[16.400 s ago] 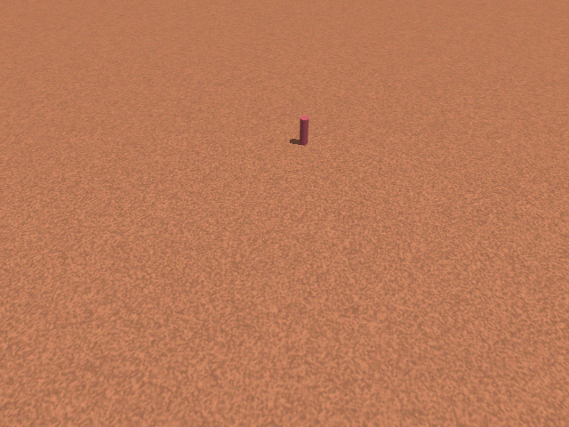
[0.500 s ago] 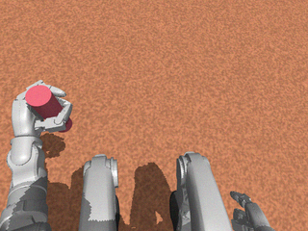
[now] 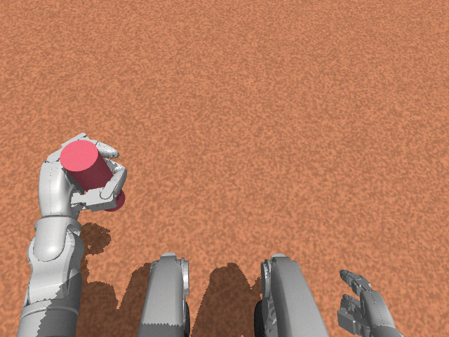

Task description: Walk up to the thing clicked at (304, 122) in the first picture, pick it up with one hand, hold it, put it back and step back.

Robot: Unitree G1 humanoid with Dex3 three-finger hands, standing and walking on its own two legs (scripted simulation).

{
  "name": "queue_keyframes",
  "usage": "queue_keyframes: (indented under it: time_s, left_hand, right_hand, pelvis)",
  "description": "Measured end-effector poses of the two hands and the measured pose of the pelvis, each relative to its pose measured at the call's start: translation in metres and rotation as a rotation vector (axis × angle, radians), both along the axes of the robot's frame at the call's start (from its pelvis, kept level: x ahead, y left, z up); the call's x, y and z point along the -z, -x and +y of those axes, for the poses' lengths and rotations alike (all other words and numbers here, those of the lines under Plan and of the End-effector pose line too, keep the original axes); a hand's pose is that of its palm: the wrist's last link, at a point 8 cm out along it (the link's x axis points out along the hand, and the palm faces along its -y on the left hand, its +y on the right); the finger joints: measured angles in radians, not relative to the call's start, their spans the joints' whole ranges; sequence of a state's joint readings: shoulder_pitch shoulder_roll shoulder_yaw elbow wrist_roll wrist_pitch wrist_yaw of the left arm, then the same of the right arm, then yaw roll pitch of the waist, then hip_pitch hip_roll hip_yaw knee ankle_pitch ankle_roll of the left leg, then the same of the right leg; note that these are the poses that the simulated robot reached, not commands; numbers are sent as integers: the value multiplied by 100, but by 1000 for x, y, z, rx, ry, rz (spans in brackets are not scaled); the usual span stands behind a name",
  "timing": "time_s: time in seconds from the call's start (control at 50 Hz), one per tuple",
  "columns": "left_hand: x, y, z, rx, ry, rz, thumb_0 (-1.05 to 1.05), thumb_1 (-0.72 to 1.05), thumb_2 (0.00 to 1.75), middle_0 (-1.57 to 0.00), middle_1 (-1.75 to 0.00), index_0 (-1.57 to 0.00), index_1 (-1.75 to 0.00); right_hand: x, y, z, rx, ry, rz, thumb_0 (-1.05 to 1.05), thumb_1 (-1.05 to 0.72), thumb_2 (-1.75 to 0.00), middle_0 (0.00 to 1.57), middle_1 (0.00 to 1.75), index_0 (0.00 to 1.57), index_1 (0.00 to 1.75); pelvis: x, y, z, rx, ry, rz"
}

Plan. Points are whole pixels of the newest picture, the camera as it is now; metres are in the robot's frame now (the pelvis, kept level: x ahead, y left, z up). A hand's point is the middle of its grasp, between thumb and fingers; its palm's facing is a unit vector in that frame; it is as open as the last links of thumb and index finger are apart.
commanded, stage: lift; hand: left
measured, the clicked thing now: (98, 181) +0.38 +0.22 +0.01
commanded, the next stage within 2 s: hold in 1.30 s
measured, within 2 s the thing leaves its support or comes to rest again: neither
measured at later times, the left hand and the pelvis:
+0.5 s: hand (66, 132) +0.38 +0.20 +0.16, palm faces +0.14 -0.99 -0.04, open 6.2 cm; pelvis +0.03 +0.01 +0.12, yaw +2 degrees
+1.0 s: hand (54, 103) +0.37 +0.19 +0.21, palm faces +0.14 -0.99 -0.03, open 6.2 cm; pelvis +0.04 +0.00 +0.17, yaw +3 degrees
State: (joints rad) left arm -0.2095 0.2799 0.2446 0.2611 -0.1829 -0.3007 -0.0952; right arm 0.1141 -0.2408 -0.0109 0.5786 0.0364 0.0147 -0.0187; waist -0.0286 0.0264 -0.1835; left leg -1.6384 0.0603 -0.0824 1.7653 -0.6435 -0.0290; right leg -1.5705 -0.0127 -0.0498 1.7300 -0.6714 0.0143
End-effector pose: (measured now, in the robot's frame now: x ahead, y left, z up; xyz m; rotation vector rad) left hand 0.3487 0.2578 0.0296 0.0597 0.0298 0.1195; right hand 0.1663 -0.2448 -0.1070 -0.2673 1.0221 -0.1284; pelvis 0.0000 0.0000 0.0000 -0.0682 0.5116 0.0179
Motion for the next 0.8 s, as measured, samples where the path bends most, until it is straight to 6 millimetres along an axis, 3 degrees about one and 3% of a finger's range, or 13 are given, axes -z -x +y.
queue_keyframes:
  time_s: [0.2,0.36,0.52,0.8]
  left_hand:
    - [-70,4,0,-34,2,9,3,11,104,-94,-105,-95,-105]
    - [-108,-1,-2,-17,10,18,3,11,104,-94,-105,-95,-105]
    - [-136,1,-6,-22,21,11,3,11,104,-94,-105,-95,-105]
    - [-171,6,-15,-20,21,-8,3,11,104,-94,-105,-95,-105]
  right_hand:
    - [-74,-18,7,2,4,-70,1,-89,-89,20,30,20,30]
    - [-116,-21,9,-5,8,-94,1,-89,-89,20,30,20,30]
    - [-141,-13,12,-7,-6,-75,1,-89,-89,20,30,20,30]
    - [-167,-9,17,-12,-32,-71,1,-90,-89,20,30,20,30]
  pelvis:
    - [-63,-18,3,-20,-5,-78]
    - [-100,-29,6,-29,-9,-145]
    - [-127,-33,7,-31,-17,-198]
    - [-157,-38,5,-32,-32,-267]
